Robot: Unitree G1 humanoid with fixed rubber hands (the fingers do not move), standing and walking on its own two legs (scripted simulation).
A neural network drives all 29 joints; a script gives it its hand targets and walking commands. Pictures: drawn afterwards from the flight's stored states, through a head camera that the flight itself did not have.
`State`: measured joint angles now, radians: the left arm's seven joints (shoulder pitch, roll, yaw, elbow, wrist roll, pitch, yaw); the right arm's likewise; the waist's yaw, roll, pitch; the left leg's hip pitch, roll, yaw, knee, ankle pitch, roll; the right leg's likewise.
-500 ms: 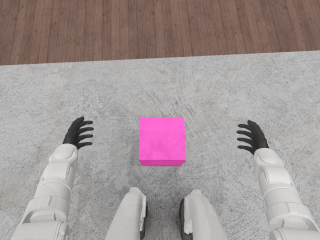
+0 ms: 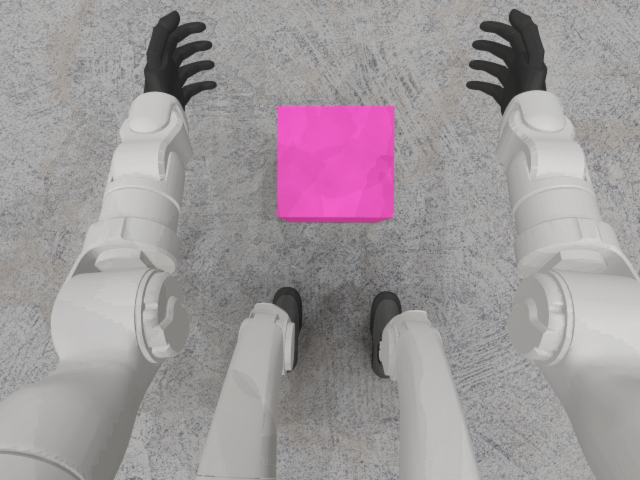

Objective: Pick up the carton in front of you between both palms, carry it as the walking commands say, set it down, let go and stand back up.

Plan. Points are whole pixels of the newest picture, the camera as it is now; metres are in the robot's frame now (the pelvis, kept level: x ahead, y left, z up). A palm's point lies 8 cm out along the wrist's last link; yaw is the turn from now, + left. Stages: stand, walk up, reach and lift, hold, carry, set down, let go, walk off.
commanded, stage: reach and lift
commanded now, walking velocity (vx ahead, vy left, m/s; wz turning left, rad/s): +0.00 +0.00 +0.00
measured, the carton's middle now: (334, 173) +0.49 +0.02 -0.51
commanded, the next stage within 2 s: none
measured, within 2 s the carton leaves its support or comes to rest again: leaves its support in 1.64 s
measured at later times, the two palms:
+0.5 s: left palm (222, 158) +0.48 +0.21 -0.34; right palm (451, 158) +0.50 -0.18 -0.35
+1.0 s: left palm (242, 162) +0.50 +0.20 -0.45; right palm (426, 159) +0.52 -0.16 -0.44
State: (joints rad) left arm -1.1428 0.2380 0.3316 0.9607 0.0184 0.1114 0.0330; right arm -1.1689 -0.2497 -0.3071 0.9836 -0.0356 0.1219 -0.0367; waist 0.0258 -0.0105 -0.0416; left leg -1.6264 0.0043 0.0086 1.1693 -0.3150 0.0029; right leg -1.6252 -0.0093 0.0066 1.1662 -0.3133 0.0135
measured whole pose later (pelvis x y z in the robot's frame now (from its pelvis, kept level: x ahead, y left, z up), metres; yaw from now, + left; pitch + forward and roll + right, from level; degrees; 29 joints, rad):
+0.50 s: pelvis -0.02 -0.01 -0.19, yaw +0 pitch +46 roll +0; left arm -1.16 0.34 0.15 0.93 -0.21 0.06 0.10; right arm -1.17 -0.31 -0.11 0.91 0.18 0.08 -0.14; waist 0.03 -0.01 0.08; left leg -2.21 0.00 -0.01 1.93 -0.53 -0.02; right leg -2.21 0.01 0.00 1.93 -0.53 0.01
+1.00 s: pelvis -0.03 +0.00 -0.27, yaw +0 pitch +36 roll +0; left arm -1.41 0.38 0.03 1.12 -0.32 0.01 0.13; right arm -1.45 -0.38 0.02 1.12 0.30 0.03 -0.14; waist 0.03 0.00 0.39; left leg -2.28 0.00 0.00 2.20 -0.55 0.00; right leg -2.28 0.01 0.02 2.20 -0.55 0.02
